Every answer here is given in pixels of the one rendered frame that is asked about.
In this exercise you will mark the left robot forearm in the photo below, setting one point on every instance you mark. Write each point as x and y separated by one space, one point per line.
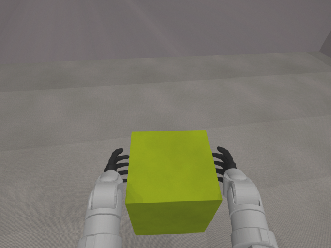
103 213

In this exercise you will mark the right robot forearm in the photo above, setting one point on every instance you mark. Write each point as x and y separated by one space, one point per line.
248 219

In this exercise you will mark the robot right hand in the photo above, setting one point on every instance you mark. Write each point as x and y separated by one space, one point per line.
227 163

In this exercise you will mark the carton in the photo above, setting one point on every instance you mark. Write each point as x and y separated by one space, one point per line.
172 184

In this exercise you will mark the robot left hand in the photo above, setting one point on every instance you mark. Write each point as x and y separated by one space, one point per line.
112 162

